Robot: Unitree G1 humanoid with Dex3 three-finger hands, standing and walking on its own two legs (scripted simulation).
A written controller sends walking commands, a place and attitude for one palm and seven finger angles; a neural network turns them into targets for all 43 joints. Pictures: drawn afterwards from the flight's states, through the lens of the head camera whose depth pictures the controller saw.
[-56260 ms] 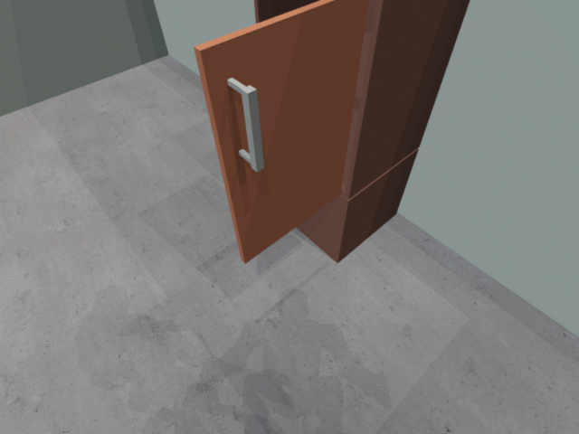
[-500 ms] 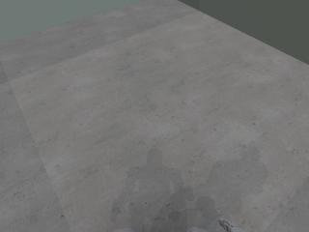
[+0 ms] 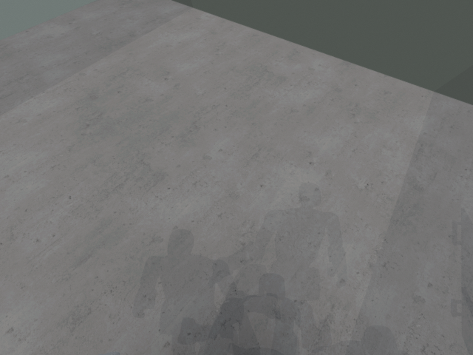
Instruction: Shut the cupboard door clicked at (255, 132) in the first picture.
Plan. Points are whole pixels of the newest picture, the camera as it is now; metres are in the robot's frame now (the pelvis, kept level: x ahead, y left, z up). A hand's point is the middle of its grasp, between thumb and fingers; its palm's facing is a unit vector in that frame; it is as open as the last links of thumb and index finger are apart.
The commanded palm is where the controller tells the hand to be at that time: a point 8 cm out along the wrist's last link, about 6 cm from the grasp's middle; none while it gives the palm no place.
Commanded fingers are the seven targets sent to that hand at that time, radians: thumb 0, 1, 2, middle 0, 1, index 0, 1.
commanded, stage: turn to face it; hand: left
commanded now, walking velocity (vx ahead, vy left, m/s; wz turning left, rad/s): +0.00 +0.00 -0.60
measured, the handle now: out of the picture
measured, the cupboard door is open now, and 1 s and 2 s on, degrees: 31 31 31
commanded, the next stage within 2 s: none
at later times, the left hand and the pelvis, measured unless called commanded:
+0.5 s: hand (162, 333) +0.17 +0.15 -0.15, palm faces -0.30 -0.92 -0.26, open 7.4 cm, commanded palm none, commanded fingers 0.00 0.90 0.90 -0.20 -0.30 -0.20 -0.30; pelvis +0.01 -0.01 +0.00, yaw -18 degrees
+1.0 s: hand (186, 301) +0.23 +0.11 -0.15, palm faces -0.56 -0.79 -0.23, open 7.4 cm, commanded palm none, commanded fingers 0.00 0.90 0.90 -0.20 -0.30 -0.20 -0.30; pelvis +0.02 +0.00 +0.00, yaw -36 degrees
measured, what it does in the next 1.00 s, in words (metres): steps on the spot, turning right: right foot, then left foot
